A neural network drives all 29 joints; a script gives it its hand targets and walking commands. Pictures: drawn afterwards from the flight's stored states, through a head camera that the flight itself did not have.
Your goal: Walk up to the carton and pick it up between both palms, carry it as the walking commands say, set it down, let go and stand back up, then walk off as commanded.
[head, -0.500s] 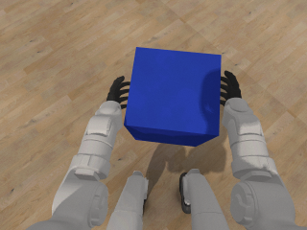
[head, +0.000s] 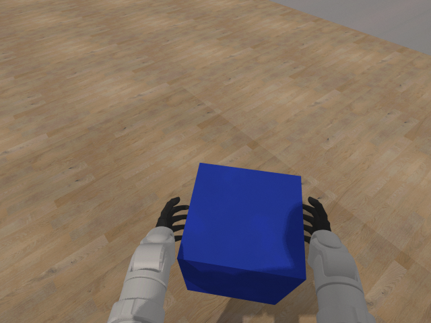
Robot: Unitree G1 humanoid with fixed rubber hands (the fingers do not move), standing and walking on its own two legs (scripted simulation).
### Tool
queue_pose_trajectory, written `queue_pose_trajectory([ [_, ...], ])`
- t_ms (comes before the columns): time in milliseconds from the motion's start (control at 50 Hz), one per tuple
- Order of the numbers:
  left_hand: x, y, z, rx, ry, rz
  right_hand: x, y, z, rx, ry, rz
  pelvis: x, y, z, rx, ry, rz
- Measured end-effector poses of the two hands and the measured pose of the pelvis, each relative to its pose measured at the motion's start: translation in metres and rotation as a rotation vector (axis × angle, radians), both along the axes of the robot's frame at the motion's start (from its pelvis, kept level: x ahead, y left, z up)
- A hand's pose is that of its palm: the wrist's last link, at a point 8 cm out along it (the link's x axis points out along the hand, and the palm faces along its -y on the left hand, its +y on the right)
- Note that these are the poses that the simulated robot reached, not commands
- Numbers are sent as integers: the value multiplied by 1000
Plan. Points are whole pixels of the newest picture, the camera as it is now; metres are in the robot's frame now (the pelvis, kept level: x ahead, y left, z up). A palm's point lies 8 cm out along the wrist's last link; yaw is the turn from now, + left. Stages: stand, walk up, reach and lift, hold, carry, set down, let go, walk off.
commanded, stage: reach and lift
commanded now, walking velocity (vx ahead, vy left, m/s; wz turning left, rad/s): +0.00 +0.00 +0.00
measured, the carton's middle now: (239, 237) +0.33 -0.02 -0.08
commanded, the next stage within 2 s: hold in 1.68 s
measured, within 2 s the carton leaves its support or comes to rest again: neither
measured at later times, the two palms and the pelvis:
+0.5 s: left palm (153, 228) +0.29 +0.14 +0.05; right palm (326, 230) +0.29 -0.16 +0.05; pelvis +0.00 +0.00 +0.01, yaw +0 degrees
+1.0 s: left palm (152, 233) +0.28 +0.14 +0.04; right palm (324, 232) +0.29 -0.16 +0.05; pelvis +0.00 +0.00 +0.01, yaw +0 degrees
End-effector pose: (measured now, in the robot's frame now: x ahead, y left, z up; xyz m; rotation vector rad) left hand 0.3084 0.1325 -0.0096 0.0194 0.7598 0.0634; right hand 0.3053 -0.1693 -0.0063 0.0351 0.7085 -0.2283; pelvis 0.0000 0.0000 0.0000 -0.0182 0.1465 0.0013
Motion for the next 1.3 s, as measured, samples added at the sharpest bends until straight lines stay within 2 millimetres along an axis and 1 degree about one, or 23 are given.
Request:
queue_pose_trajectory([
  [160, -2, 5, 26, -5, -38, -8, -4, 5, 27, -13, -36, -2, 4, 3, 7, -3, -58, 1],
  [360, -14, 9, 41, -9, -25, -5, -14, 9, 45, -16, -21, 3, 2, 5, 10, -5, -133, 3],
  [520, -20, 9, 59, 0, -51, -5, -19, 9, 61, -19, -45, 14, -2, 3, 12, -1, -180, 5],
  [600, -24, 8, 59, 1, -38, -4, -23, 8, 61, -16, -32, 14, -4, 1, 12, 1, -188, 5],
  [720, -28, 7, 52, 5, -12, -6, -26, 7, 55, -14, -5, 14, -7, -1, 12, 4, -195, 4],
  [1040, -24, 12, 51, 10, -10, -9, -20, 12, 56, -24, -2, 25, -4, -1, 12, 3, -190, 4],
  [1300, -29, 12, 49, 13, -9, 4, -18, 12, 56, -25, -2, 42, -3, -4, 13, 7, -187, 4],
])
